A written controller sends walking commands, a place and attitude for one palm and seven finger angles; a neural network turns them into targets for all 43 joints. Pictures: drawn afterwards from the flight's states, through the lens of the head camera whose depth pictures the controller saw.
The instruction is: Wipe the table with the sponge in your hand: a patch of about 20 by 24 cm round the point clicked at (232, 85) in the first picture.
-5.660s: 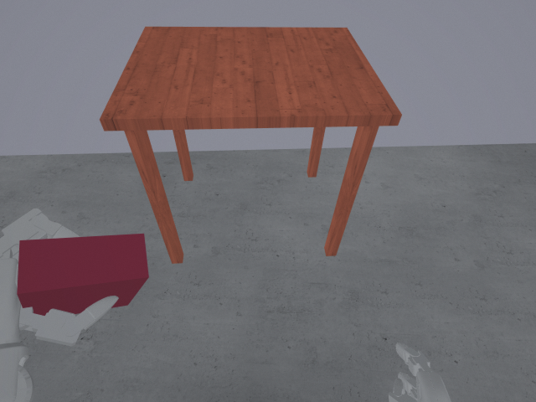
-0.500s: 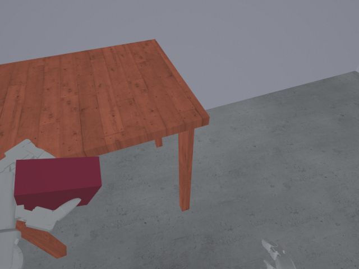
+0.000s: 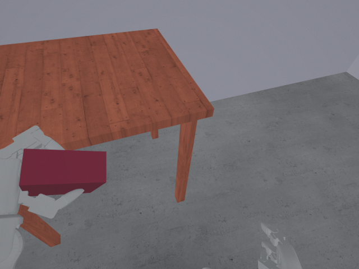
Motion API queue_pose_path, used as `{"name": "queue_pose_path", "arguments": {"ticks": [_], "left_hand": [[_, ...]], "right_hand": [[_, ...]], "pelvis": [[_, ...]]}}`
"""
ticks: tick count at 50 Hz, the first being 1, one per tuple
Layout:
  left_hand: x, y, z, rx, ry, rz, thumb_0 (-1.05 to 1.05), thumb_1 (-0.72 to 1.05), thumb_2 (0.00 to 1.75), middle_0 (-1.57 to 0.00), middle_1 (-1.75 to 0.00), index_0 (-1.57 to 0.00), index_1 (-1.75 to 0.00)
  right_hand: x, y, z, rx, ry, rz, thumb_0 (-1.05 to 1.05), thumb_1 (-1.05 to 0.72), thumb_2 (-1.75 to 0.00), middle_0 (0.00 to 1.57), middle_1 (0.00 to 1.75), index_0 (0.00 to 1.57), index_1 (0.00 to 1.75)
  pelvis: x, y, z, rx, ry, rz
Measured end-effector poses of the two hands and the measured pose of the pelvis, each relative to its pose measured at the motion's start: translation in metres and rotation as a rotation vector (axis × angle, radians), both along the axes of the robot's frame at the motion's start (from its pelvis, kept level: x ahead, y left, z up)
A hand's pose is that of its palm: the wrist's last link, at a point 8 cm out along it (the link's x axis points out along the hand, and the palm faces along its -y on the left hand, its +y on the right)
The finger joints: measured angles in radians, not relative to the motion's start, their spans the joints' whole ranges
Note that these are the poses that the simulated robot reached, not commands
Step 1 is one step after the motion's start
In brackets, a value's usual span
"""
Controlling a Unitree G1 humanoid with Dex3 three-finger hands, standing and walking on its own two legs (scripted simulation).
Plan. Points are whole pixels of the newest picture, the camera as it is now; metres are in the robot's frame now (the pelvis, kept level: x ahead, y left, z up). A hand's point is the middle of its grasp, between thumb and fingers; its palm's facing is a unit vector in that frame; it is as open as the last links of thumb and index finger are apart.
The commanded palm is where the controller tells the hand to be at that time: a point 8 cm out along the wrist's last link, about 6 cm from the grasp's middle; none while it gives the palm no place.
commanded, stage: shuffle to correct the standing spot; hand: left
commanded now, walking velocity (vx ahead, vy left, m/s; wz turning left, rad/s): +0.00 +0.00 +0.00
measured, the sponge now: (74, 174) +0.23 +0.21 +0.14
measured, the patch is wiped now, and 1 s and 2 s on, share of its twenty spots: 0.00 0.00 0.00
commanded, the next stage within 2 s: come to a stop and stand still in 1.64 s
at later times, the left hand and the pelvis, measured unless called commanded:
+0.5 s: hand (25, 150) +0.25 +0.29 +0.17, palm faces +0.40 -0.80 -0.45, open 9.4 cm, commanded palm +0.19 +0.32 +0.18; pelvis +0.04 +0.04 +0.00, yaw +3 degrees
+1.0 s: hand (51, 101) +0.37 +0.30 +0.18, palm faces +0.40 -0.78 -0.48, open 9.4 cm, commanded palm +0.30 +0.35 +0.18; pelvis +0.15 +0.06 -0.02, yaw +2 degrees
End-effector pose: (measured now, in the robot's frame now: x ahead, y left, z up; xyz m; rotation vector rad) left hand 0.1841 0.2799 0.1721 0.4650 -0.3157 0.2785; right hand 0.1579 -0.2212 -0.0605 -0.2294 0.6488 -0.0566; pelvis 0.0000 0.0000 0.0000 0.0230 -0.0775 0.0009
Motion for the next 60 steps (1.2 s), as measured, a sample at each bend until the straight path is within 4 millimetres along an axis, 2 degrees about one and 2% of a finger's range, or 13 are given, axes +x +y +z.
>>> {"name": "queue_pose_path", "arguments": {"ticks": [6, 12, 15, 19, 25, 30, 34, 38, 41, 45, 50, 56, 60], "left_hand": [[-0.010, 0.022, 0.007, 0.026, -0.050, 0.080, -0.01, -0.43, 1.02, -0.80, -1.39, -0.81, -1.38], [-0.016, 0.030, 0.022, -0.016, -0.180, 0.070, -0.01, -0.43, 1.02, -0.80, -1.39, -0.81, -1.39], [-0.009, 0.039, 0.021, 0.011, -0.198, 0.059, -0.01, -0.43, 1.02, -0.80, -1.39, -0.81, -1.39], [0.006, 0.052, 0.010, 0.019, -0.067, 0.087, -0.01, -0.43, 1.02, -0.80, -1.39, -0.81, -1.39], [0.024, 0.046, 0.019, 0.072, -0.011, 0.076, -0.01, -0.43, 1.02, -0.80, -1.39, -0.81, -1.39], [0.042, 0.052, 0.022, 0.123, -0.075, 0.079, -0.01, -0.43, 1.02, -0.80, -1.39, -0.81, -1.39], [0.054, 0.064, 0.016, 0.081, -0.087, 0.110, -0.01, -0.43, 1.02, -0.80, -1.39, -0.81, -1.39], [0.075, 0.070, 0.012, 0.083, -0.121, 0.081, -0.01, -0.43, 1.03, -0.80, -1.39, -0.81, -1.39], [0.098, 0.074, 0.013, 0.111, -0.118, 0.073, -0.01, -0.43, 1.03, -0.80, -1.39, -0.81, -1.39], [0.125, 0.068, 0.021, 0.136, -0.079, 0.081, -0.01, -0.43, 1.03, -0.80, -1.39, -0.81, -1.39], [0.142, 0.058, 0.024, 0.124, -0.039, 0.060, -0.01, -0.43, 1.03, -0.80, -1.39, -0.81, -1.39], [0.161, 0.081, 0.021, 0.136, 0.053, 0.127, -0.01, -0.43, 1.03, -0.81, -1.39, -0.81, -1.39], [0.185, 0.100, 0.015, 0.115, 0.030, 0.153, -0.01, -0.43, 1.03, -0.81, -1.39, -0.81, -1.39]], "right_hand": [[0.011, 0.017, -0.006, 0.004, 0.013, 0.065, 0.02, -0.90, -0.89, 0.21, 0.30, 0.20, 0.30], [0.018, 0.029, -0.004, -0.055, 0.042, 0.098, 0.02, -0.90, -0.89, 0.21, 0.30, 0.20, 0.30], [0.021, 0.035, -0.008, -0.037, 0.017, 0.060, 0.02, -0.90, -0.89, 0.21, 0.30, 0.20, 0.30], [0.017, 0.044, -0.009, 0.013, 0.059, 0.023, 0.02, -0.90, -0.89, 0.21, 0.30, 0.20, 0.30], [0.023, 0.048, -0.015, 0.021, 0.120, 0.031, 0.02, -0.90, -0.89, 0.21, 0.30, 0.20, 0.30], [0.051, 0.039, -0.034, -0.007, 0.152, 0.041, 0.02, -0.90, -0.89, 0.21, 0.30, 0.20, 0.30], [0.075, 0.038, -0.029, -0.036, 0.162, 0.028, 0.02, -0.90, -0.89, 0.21, 0.30, 0.20, 0.30], [0.105, 0.045, -0.030, -0.059, 0.075, -0.001, 0.02, -0.90, -0.89, 0.21, 0.30, 0.20, 0.30], [0.121, 0.059, -0.032, -0.012, 0.037, -0.031, 0.02, -0.90, -0.89, 0.20, 0.30, 0.20, 0.30], [0.136, 0.076, -0.036, 0.081, 0.025, -0.025, 0.02, -0.90, -0.89, 0.20, 0.30, 0.20, 0.30], [0.149, 0.079, -0.047, 0.107, 0.111, -0.002, 0.02, -0.90, -0.89, 0.21, 0.30, 0.20, 0.30], [0.167, 0.073, -0.042, 0.042, 0.225, 0.005, 0.02, -0.90, -0.89, 0.21, 0.30, 0.20, 0.30], [0.196, 0.073, -0.041, -0.010, 0.190, -0.006, 0.02, -0.90, -0.89, 0.21, 0.30, 0.20, 0.30]], "pelvis": [[0.001, 0.002, -0.006, -0.010, 0.005, 0.033], [0.004, 0.017, -0.009, -0.020, 0.045, 0.043], [0.004, 0.026, -0.014, -0.022, 0.037, 0.045], [0.017, 0.032, -0.004, -0.021, 0.059, 0.051], [0.042, 0.035, 0.002, -0.047, 0.100, 0.047], [0.057, 0.038, -0.013, -0.067, 0.102, 0.075], [0.072, 0.046, -0.012, -0.046, 0.098, 0.055], [0.090, 0.063, -0.025, -0.018, 0.073, 0.030], [0.100, 0.064, -0.025, 0.011, 0.069, 0.019], [0.118, 0.059, -0.021, 0.013, 0.085, 0.013], [0.146, 0.062, -0.016, -0.004, 0.086, 0.039], [0.179, 0.073, 0.000, 0.021, 0.111, 0.037], [0.200, 0.089, -0.007, 0.027, 0.091, 0.028]]}}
